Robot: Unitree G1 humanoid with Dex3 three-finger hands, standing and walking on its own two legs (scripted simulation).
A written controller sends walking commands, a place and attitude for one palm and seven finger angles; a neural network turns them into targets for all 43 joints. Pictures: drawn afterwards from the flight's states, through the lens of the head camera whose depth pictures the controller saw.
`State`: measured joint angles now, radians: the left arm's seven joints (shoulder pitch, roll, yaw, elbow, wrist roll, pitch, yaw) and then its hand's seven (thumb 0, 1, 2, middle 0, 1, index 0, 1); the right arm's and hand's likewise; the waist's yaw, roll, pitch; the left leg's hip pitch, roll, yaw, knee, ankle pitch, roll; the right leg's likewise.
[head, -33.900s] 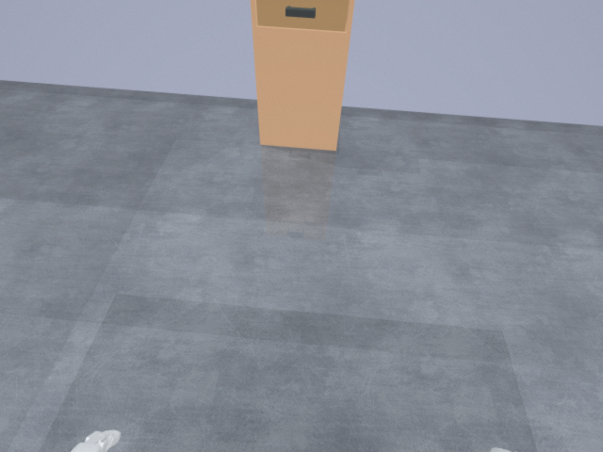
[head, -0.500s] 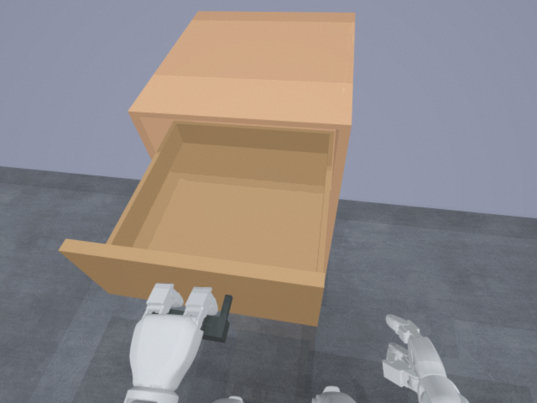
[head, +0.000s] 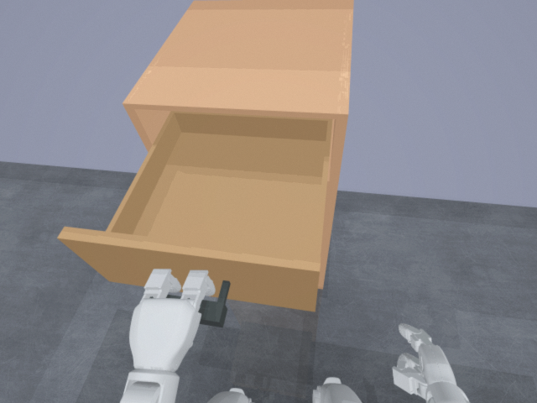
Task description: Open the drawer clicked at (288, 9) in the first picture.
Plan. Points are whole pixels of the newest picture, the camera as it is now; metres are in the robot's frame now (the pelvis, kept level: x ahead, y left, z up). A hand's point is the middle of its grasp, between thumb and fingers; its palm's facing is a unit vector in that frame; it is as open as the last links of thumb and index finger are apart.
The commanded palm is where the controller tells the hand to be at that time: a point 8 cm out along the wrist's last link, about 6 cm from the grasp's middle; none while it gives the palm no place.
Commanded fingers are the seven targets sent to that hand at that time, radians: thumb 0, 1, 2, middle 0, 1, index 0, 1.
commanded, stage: open the thumb to release the handle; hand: left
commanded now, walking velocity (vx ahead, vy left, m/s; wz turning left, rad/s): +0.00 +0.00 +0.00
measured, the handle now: (188, 295) +0.27 +0.15 +0.00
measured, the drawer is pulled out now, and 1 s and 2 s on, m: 0.29 0.29 0.28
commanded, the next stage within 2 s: lift the hand off the handle in 0.28 s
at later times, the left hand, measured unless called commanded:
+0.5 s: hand (181, 334) +0.22 +0.15 -0.01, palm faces +0.05 -0.15 -0.99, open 13.6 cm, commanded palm +0.18 +0.16 +0.04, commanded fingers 0.00 -0.50 0.30 -0.30 -1.20 -0.30 -1.20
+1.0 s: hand (171, 321) +0.23 +0.16 +0.02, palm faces +0.06 -0.14 -0.99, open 13.5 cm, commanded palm +0.20 +0.16 +0.09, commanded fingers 0.00 -0.50 0.30 -0.30 -1.20 -0.30 -1.20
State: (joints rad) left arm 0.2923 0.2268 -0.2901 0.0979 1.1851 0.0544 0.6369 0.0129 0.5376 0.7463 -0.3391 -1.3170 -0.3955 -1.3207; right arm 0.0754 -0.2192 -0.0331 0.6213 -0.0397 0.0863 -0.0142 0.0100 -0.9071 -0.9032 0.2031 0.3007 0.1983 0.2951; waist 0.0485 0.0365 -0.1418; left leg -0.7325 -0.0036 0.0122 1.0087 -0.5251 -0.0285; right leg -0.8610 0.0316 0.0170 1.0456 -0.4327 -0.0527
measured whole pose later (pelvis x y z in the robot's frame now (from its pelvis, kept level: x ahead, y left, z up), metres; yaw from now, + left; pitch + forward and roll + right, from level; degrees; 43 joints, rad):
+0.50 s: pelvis +0.00 +0.00 +0.01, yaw +0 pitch +13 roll +2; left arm 0.36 0.21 -0.29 0.04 1.17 0.05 0.59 0.00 -0.46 0.32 -0.31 -1.21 -0.33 -1.21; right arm 0.08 -0.21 -0.03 0.58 -0.04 0.08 0.01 0.01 -0.91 -0.90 0.20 0.30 0.20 0.30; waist 0.05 0.03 -0.15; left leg -0.70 0.00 0.01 0.98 -0.52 -0.02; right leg -0.82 0.03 0.02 1.01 -0.42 -0.05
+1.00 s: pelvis +0.00 +0.01 +0.02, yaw +0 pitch +9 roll +2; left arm 0.28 0.25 -0.33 0.01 1.13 0.11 0.50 0.00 -0.49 0.30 -0.34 -1.20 -0.37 -1.23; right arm 0.09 -0.20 -0.01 0.58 -0.03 0.11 0.01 0.01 -0.91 -0.90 0.20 0.30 0.20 0.30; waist 0.06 0.05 -0.10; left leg -0.56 -0.01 0.00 0.87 -0.46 -0.02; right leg -0.68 0.03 0.01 0.90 -0.37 -0.04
